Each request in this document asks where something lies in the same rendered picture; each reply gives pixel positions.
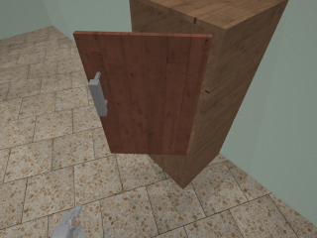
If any left robot hand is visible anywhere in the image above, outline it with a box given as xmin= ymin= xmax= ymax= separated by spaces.
xmin=51 ymin=205 xmax=89 ymax=238

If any cupboard door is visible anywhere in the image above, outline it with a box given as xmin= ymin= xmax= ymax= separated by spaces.
xmin=73 ymin=31 xmax=213 ymax=156

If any handle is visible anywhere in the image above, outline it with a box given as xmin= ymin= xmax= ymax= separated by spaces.
xmin=88 ymin=71 xmax=108 ymax=117

